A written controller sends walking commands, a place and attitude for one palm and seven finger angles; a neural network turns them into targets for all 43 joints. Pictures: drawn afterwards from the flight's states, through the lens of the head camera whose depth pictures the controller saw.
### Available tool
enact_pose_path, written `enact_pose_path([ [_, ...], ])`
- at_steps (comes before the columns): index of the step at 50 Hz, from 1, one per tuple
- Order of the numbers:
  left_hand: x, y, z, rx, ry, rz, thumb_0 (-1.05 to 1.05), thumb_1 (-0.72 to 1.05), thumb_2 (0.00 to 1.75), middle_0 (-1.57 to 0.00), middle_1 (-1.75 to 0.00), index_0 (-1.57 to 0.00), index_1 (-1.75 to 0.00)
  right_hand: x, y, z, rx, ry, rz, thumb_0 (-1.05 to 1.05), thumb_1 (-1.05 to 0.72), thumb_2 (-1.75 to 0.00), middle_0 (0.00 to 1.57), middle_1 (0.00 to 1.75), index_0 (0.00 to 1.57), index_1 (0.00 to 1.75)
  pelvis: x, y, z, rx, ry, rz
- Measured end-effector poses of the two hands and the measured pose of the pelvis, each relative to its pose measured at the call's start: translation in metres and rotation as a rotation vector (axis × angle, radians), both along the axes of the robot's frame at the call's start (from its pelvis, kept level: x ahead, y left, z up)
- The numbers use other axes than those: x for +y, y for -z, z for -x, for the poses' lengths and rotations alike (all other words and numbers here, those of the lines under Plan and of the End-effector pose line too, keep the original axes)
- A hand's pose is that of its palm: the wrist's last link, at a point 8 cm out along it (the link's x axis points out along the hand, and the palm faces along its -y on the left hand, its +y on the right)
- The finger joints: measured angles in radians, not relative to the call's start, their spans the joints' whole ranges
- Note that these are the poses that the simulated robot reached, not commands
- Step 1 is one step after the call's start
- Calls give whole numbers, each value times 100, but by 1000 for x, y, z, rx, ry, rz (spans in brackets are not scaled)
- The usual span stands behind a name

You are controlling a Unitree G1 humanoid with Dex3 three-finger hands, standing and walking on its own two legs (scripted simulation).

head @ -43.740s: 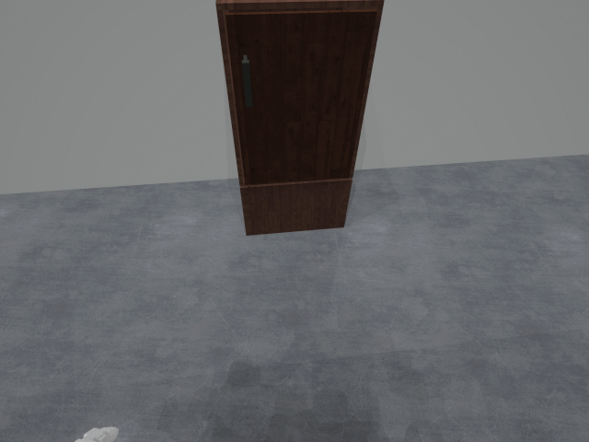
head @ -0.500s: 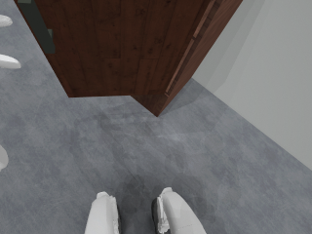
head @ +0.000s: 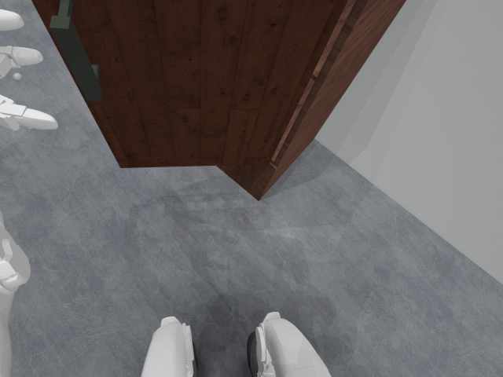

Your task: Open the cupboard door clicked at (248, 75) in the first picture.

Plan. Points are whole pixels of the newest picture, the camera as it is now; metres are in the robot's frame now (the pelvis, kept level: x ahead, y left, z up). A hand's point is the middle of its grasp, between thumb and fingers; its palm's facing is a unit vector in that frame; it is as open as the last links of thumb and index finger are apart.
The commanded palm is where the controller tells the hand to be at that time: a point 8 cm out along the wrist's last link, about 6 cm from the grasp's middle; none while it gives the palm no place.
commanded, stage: move the hooked fingers beside the handle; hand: left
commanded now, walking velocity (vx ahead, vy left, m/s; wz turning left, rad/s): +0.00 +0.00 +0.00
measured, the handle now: (81, 53) +0.57 +0.20 +0.07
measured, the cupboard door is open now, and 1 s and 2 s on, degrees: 46 46 45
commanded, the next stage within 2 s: slide the fingers in behind the handle in 0.10 s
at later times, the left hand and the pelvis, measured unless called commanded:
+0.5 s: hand (38, 73) +0.53 +0.25 +0.07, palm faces +0.00 -1.00 -0.02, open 14.0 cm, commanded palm +0.52 +0.28 +0.07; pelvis -0.01 -0.01 -0.01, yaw +0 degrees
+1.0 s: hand (49, 79) +0.53 +0.24 +0.07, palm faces +0.06 -1.00 -0.01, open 14.7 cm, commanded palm +0.51 +0.24 +0.07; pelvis +0.01 +0.00 +0.00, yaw +2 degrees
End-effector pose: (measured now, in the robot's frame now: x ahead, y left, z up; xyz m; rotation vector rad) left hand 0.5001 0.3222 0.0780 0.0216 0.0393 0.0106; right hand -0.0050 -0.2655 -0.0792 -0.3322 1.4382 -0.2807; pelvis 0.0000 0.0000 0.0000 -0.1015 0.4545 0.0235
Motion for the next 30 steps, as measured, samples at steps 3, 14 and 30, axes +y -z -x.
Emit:
enact_pose_path([
  [3, -2, 1, 0, -5, 2, 7, -1, -50, 31, -30, -120, -30, -120, -3, 2, -1, 2, -4, 2, 0, -91, -90, 21, 30, 20, 30, -2, 2, 2, 1, -2, -1],
  [14, -9, 3, -7, -2, 1, 4, -1, -50, 31, -30, -120, -30, -120, -7, 9, 9, 15, 7, 1, 0, -91, -90, 21, 30, 20, 30, -8, 8, 6, 17, 2, -1],
  [30, -22, 7, -11, 4, -13, 11, -1, -50, 31, -30, -120, -28, -121, 2, 9, 24, 54, 32, -27, 0, -91, -90, 21, 30, 20, 30, -6, 6, 4, 22, 3, -3],
])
